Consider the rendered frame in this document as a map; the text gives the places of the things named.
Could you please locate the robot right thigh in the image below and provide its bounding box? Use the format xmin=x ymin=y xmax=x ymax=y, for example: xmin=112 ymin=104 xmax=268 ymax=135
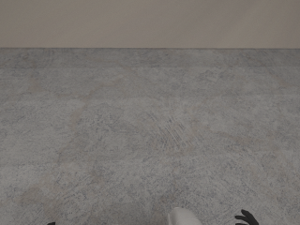
xmin=167 ymin=208 xmax=203 ymax=225

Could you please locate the robot right hand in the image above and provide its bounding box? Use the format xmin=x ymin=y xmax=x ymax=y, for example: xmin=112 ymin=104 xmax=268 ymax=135
xmin=235 ymin=209 xmax=259 ymax=225

